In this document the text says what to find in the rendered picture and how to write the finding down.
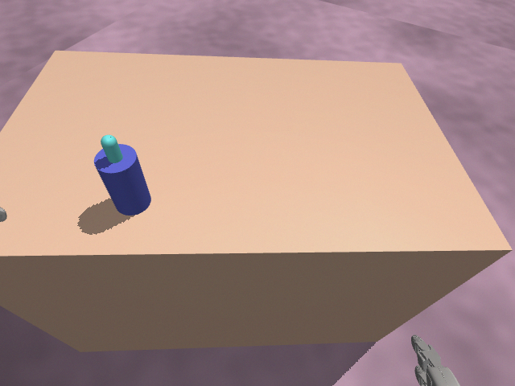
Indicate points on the bottle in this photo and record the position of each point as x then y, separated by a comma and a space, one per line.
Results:
120, 171

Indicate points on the right robot hand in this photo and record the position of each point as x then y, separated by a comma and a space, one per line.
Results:
430, 372

